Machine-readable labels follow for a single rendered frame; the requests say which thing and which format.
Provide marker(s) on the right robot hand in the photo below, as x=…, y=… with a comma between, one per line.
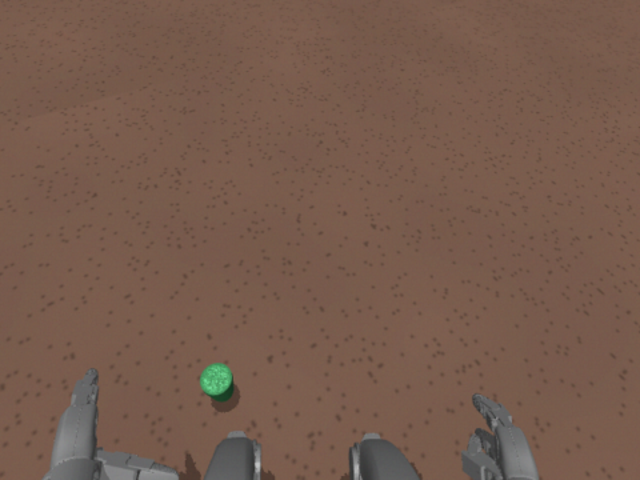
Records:
x=508, y=453

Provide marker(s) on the cup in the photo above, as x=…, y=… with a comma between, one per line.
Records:
x=217, y=382

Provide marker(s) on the left robot hand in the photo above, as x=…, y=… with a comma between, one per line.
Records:
x=76, y=438

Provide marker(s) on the left robot arm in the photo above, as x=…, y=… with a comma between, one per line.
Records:
x=74, y=469

